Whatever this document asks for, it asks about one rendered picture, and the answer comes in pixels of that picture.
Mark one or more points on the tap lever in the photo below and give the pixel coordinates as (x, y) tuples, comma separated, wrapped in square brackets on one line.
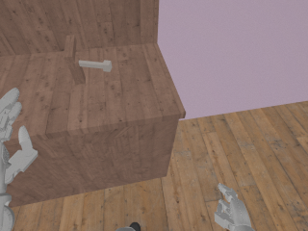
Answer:
[(106, 65)]

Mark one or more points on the robot right hand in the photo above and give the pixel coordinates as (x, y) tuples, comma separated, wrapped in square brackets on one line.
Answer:
[(235, 213)]

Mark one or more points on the robot left hand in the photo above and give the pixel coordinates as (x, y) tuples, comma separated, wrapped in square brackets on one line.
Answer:
[(9, 111)]

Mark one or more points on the counter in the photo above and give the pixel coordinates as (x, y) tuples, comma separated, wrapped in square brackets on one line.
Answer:
[(92, 129)]

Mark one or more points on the left robot forearm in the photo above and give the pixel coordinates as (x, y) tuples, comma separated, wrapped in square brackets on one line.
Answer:
[(7, 217)]

